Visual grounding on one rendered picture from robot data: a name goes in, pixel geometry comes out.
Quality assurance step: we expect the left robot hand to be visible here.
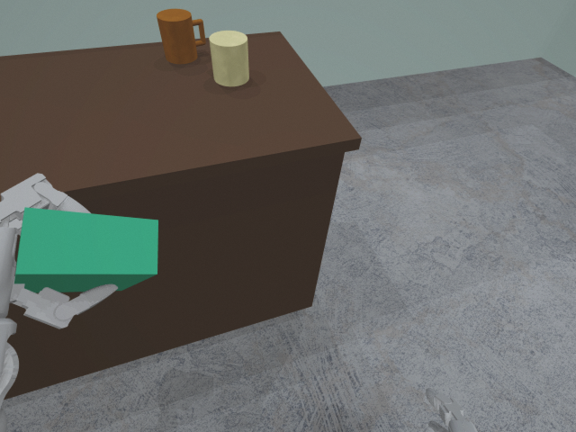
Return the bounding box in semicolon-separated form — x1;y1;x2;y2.
0;173;118;329

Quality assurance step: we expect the right robot hand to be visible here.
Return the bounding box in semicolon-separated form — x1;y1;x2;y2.
425;388;478;432

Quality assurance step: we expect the robot left forearm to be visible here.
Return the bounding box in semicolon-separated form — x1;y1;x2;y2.
0;318;19;432

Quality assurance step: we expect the sponge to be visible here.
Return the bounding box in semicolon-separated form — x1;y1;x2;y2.
14;207;158;293

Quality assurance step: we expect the table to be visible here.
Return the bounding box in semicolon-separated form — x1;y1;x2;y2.
0;31;362;400

